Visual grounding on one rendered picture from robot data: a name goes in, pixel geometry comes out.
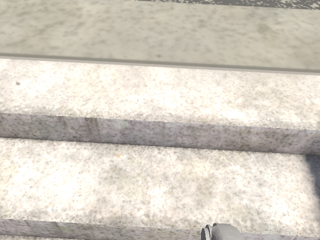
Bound stairs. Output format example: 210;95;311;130
0;112;320;240

